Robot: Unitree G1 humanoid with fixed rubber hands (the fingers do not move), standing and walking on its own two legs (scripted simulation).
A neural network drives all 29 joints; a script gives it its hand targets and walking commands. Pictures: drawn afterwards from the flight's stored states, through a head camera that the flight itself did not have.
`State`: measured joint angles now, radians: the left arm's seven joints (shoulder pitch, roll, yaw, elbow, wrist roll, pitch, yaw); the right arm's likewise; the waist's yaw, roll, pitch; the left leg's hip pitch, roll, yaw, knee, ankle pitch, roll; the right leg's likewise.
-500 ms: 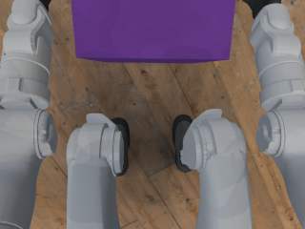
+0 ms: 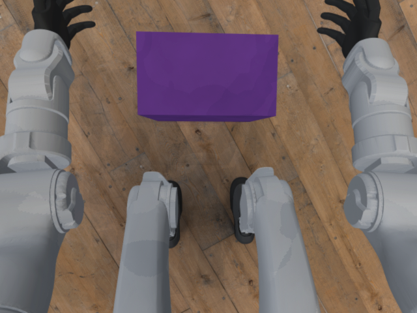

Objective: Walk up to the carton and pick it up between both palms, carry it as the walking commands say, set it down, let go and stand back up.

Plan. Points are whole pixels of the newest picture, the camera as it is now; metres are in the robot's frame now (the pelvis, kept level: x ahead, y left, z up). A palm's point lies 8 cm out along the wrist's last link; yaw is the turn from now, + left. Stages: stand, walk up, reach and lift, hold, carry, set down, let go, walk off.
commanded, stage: set down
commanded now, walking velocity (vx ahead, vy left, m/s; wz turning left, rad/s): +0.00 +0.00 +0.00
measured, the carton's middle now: (205, 86) +0.50 +0.00 -0.35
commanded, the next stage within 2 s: let go in 0.68 s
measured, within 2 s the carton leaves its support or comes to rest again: neither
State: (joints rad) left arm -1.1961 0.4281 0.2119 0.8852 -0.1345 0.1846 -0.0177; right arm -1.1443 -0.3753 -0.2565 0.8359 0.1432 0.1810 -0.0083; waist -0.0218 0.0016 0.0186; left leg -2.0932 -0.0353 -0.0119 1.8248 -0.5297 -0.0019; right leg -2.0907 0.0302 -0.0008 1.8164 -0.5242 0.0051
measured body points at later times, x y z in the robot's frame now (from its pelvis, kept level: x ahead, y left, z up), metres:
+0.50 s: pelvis +0.03 +0.00 +0.14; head +0.32 +0.00 +0.47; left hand +0.55 +0.24 +0.05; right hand +0.53 -0.24 +0.05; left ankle +0.10 +0.11 -0.44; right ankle +0.10 -0.12 -0.44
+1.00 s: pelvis +0.06 +0.00 +0.22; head +0.33 +0.00 +0.58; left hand +0.48 +0.23 +0.10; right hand +0.47 -0.25 +0.10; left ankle +0.10 +0.11 -0.44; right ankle +0.10 -0.12 -0.44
